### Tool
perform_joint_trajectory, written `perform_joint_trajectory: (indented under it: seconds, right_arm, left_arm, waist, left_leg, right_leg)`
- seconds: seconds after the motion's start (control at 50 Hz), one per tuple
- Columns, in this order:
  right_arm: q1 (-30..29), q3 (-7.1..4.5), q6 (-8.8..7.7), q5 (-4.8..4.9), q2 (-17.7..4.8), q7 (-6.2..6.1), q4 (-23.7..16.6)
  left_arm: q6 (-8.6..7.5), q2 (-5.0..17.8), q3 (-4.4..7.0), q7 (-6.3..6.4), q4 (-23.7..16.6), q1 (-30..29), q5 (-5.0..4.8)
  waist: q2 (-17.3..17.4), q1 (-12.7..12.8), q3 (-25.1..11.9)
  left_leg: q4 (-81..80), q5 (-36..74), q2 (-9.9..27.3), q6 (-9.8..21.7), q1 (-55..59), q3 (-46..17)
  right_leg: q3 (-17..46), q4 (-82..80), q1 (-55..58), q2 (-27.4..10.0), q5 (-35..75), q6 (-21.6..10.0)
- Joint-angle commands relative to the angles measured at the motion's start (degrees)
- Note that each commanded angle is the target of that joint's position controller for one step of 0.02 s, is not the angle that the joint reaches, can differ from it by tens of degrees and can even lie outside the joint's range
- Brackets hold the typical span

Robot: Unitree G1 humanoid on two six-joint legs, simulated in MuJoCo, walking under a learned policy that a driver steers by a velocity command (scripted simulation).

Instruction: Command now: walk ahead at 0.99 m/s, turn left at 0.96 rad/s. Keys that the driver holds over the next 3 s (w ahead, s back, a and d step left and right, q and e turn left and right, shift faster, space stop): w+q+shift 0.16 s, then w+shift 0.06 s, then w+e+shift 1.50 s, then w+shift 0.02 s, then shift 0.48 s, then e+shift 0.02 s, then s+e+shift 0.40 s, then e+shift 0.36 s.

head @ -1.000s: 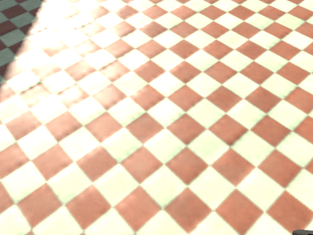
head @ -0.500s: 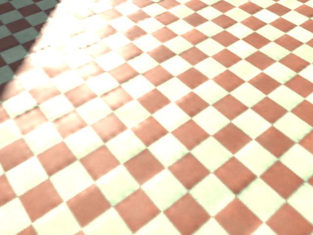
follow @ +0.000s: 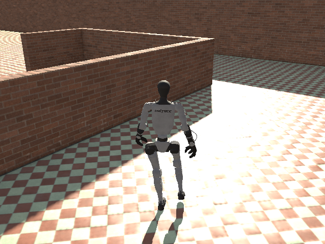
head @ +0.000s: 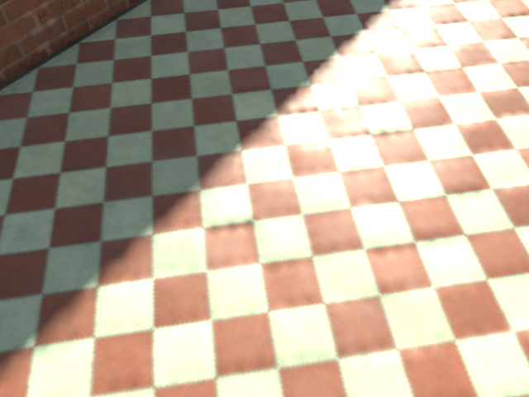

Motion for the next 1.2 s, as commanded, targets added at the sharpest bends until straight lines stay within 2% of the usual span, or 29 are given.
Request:
perform_joint_trajectory:
  seconds: [0.02,0.14,0.18,0.22,0.24,0.26,0.28,0.32,0.4,0.46,0.5,0.56,0.6,0.62,0.64,0.66,0.7,0.82,0.9,0.94,0.98,1.0,1.02,1.04,1.06,1.08,1.1,1.14,1.2]
  right_arm:
    - [-3.35,-2.21,-3.08,0.47,-8.49,-0.14,-5.11]
    - [0.84,-3.46,-3.31,1.27,-10.76,0.03,-2.87]
    - [0.32,-3.8,-3.27,0.88,-12.66,-0.47,-2.45]
    - [-4.1,-3.58,-3.86,-0.41,-13.01,-0.13,-2.49]
    - [-4.24,-1.33,-4.71,-1.32,-4.22,-0.44,-3.13]
    - [6.45,0.46,-4.83,1.85,0.7,0.32,-5.5]
    - [2.25,0.58,-4.03,-0.42,-3.93,-0.21,-3.47]
    - [-8.3,0.49,-3.65,-1.88,-5.25,0.96,-5.56]
    - [-15.35,2.5,-2.85,-4.0,-1.56,2.09,-10.91]
    - [-22.89,4.34,-3.55,-2.97,-1.07,3.39,-15.17]
    - [-23.46,4.61,-3.59,-1.53,-0.95,4.01,-14.77]
    - [-20.48,2.95,-3.4,-1.4,-4.29,2.31,-13.12]
    - [-6.77,0.98,-3.83,-2.55,-7.0,0.33,-9.0]
    - [3.61,-0.69,-4.15,-3.67,-11.21,-1.07,-8.31]
    - [5.38,-1.36,-3.74,-4.88,-14.5,-1.74,-8.33]
    - [1.07,-1.62,-3.1,-3.08,-12.67,-2.01,-8.56]
    - [-5.07,-0.07,-3.74,-2.07,-4.52,-1.39,-8.0]
    - [-1.98,0.87,-6.25,-0.15,0.3,-0.6,-2.21]
    - [-3.8,0.42,-6.7,-0.45,-2.08,-1.04,-0.9]
    - [-0.6,-0.04,-6.64,-0.48,-4.98,-1.46,-0.02]
    - [0.07,-1.1,-5.37,-0.68,-9.24,-2.37,-0.45]
    - [-1.93,-1.6,-4.31,-1.02,-10.92,-2.74,-1.21]
    - [-4.62,-1.73,-3.47,-1.4,-11.39,-2.7,-2.53]
    - [-3.92,-1.41,-3.13,-2.03,-8.78,-1.61,-2.02]
    - [-0.73,0.92,-3.87,-3.07,-0.56,-1.07,-5.41]
    - [-2.28,0.94,-5.15,-1.32,-4.18,-1.02,-11.51]
    - [-7.38,1.06,-6.27,-1.72,-6.59,-0.93,-11.89]
    - [-8.65,1.51,-5.9,-2.54,-5.91,-0.94,-11.11]
    - [-7.73,2.02,-2.18,-3.69,-4.06,-0.77,-11.31]
  left_arm:
    - [1.06,7.47,1.67,-0.29,-5.83,-3.97,-0.13]
    - [0.15,7.41,1.21,-0.83,-7.96,-11.71,-2.48]
    - [0.0,10.8,2.64,0.05,-5.71,-4.41,-2.56]
    - [-0.36,15.45,5.31,1.97,-0.07,17.21,-2.72]
    - [-0.73,18.19,6.36,3.07,2.62,28.02,-1.24]
    - [-0.75,22.43,7.26,2.12,2.9,21.34,-0.17]
    - [-0.4,15.83,6.89,0.98,1.31,13.43,-1.2]
    - [-0.58,10.32,5.88,0.03,3.46,11.29,-1.94]
    - [-1.84,8.42,4.92,-0.32,9.71,16.66,-3.42]
    - [-2.06,11.08,6.03,0.17,9.0,13.3,-3.26]
    - [-2.23,13.97,7.06,-0.58,8.75,12.62,-3.94]
    - [-2.27,14.77,7.22,-1.34,9.77,15.26,-4.75]
    - [-2.05,15.64,7.5,-1.4,10.42,16.2,-4.77]
    - [-2.47,11.99,6.58,-1.26,9.11,15.02,-4.87]
    - [-2.05,3.69,4.8,-0.65,6.98,19.36,-5.99]
    - [-1.05,6.87,4.94,-0.5,5.94,17.08,-5.35]
    - [0.4,8.14,5.43,-1.31,6.19,9.87,-3.66]
    - [3.76,3.71,4.35,-3.84,1.32,-0.1,-2.33]
    - [3.36,4.06,2.87,-5.61,-2.84,-9.03,-2.79]
    - [3.27,4.8,2.66,-5.92,-2.96,-10.46,-2.82]
    - [3.21,7.57,3.44,-5.33,-0.83,-3.21,-2.85]
    - [3.08,9.91,4.48,-4.77,1.66,5.94,-2.79]
    - [2.85,12.75,6.09,-3.73,5.69,18.76,-2.71]
    - [3.09,15.4,7.69,-2.0,7.75,21.08,-3.33]
    - [3.96,21.43,8.68,-1.09,6.45,16.32,-3.22]
    - [4.52,24.03,9.66,-0.77,3.61,16.11,-2.82]
    - [4.51,20.88,9.33,-0.07,3.23,14.51,-3.12]
    - [3.24,16.53,8.07,0.47,4.62,10.36,-3.29]
    - [0.72,13.64,6.75,0.3,4.61,8.11,-3.69]
  waist:
    - [-2.27,1.84,5.25]
    - [1.77,-3.0,0.08]
    - [2.11,0.4,-5.75]
    - [1.71,12.78,-15.39]
    - [-8.77,14.96,-20.73]
    - [-28.75,4.52,-25.79]
    - [-14.33,4.62,-16.24]
    - [-0.58,4.53,-6.37]
    - [-4.0,0.62,-0.07]
    - [-3.8,-0.52,2.5]
    - [-4.36,-0.45,1.19]
    - [-2.59,-1.62,-1.58]
    - [-0.08,-8.13,-10.66]
    - [4.68,-12.6,-17.17]
    - [14.62,-7.95,-22.42]
    - [13.54,-6.53,-18.68]
    - [4.34,-4.12,-5.4]
    - [4.94,0.46,1.08]
    - [2.22,1.69,4.04]
    - [1.71,1.63,2.99]
    - [4.98,6.41,-2.67]
    - [5.84,11.48,-7.32]
    - [5.09,16.95,-12.88]
    - [-1.88,15.48,-12.23]
    - [-13.98,7.29,-11.25]
    - [-12.8,8.16,-23.67]
    - [-3.2,8.2,-15.59]
    - [4.58,1.7,-2.77]
    - [5.5,-3.04,1.47]
  left_leg:
    - [-19.76,9.09,14.15,8.46,-11.98,-21.31]
    - [-14.54,35.51,13.88,1.89,-0.87,-21.02]
    - [-4.68,50.94,14.12,-0.87,4.95,-21.15]
    - [20.65,51.04,12.88,-2.91,-0.24,-17.95]
    - [42.58,15.63,8.94,-3.07,-9.46,-13.19]
    - [53.79,-10.26,1.89,-5.51,-24.04,-9.01]
    - [54.52,-4.65,7.87,-4.35,-29.93,-8.34]
    - [49.44,-0.31,11.15,-5.13,-29.2,-7.07]
    - [37.31,-5.14,16.25,-8.11,-31.63,-4.21]
    - [18.25,5.33,17.41,-10.98,-22.45,-1.18]
    - [11.4,12.22,14.15,-11.3,-5.76,2.82]
    - [6.02,12.97,13.02,-10.54,1.3,2.49]
    - [4.38,6.88,13.02,-9.21,18.47,2.4]
    - [1.2,-11.07,25.55,-7.53,29.31,-10.71]
    - [-8.91,-29.8,41.23,-4.5,34.47,-36.84]
    - [-16.09,-35.96,40.7,-1.95,28.39,-46.93]
    - [-14.68,-16.86,34.64,-2.87,16.11,-26.53]
    - [-18.98,19.24,28.8,-6.3,9.63,0.34]
    - [-22.77,30.34,24.49,-8.7,4.89,13.79]
    - [-18.76,54.96,24.24,-10.0,7.22,16.71]
    - [-5.97,75.76,26.25,-10.96,11.74,16.53]
    - [6.21,79.95,27.54,-10.61,10.21,15.68]
    - [23.2,74.48,27.82,-9.91,3.74,14.25]
    - [44.95,27.44,20.08,-10.49,-8.46,14.19]
    - [67.63,-14.48,13.04,-12.3,-27.33,10.89]
    - [71.72,-11.7,11.97,-12.5,-39.58,-1.56]
    - [65.28,-6.43,15.42,-12.18,-42.6,-3.86]
    - [53.97,-4.04,19.05,-12.97,-35.7,-3.43]
    - [40.66,-8.09,21.9,-15.76,-25.12,-2.49]
  right_leg:
    - [-4.8,-12.88,-0.05,-0.17,6.21,1.99]
    - [-5.49,-36.26,12.2,6.29,26.28,-1.15]
    - [-5.49,-38.85,22.32,9.61,20.23,-2.34]
    - [-5.35,-37.71,43.69,6.97,11.82,-4.18]
    - [7.41,-38.16,54.04,-4.81,-6.94,-5.82]
    - [46.37,-54.53,58.75,-16.76,-15.65,-13.56]
    - [46.37,-56.61,51.63,-13.55,-23.45,-15.47]
    - [30.33,-55.65,38.29,-8.59,-10.25,-16.01]
    - [21.38,-58.63,29.36,-3.24,3.66,-16.47]
    - [14.46,-64.29,17.51,-0.02,8.49,-15.81]
    - [11.71,-67.99,8.97,0.66,14.61,-14.78]
    - [10.32,-59.75,16.41,-0.25,29.91,-12.48]
    - [6.53,-35.08,14.59,4.72,39.0,-10.15]
    - [3.45,-16.17,6.13,8.22,25.18,-9.0]
    - [0.57,1.62,-5.19,10.97,-6.72,-8.6]
    - [-0.46,7.33,-11.14,9.26,-1.3,-9.16]
    - [-1.3,4.47,-12.13,4.12,5.54,-8.84]
    - [-3.74,-1.17,-13.92,1.04,11.31,-7.35]
    - [-10.83,-20.06,-4.34,3.41,22.54,-9.22]
    - [-16.54,-26.3,4.25,8.36,23.51,-11.24]
    - [-17.63,-27.57,13.65,12.45,19.1,-13.1]
    - [-16.25,-27.49,23.59,13.87,16.44,-14.59]
    - [-12.15,-30.12,38.44,14.12,14.76,-17.0]
    - [-6.37,-33.61,48.21,11.71,10.65,-18.68]
    - [12.8,-30.14,54.34,1.05,24.81,-22.84]
    - [36.32,-46.09,64.69,-6.13,6.24,-32.28]
    - [40.42,-55.64,57.1,-6.99,-3.52,-29.46]
    - [31.83,-57.49,36.78,-2.8,4.64,-25.6]
    - [21.1,-59.31,17.48,3.28,12.37,-24.53]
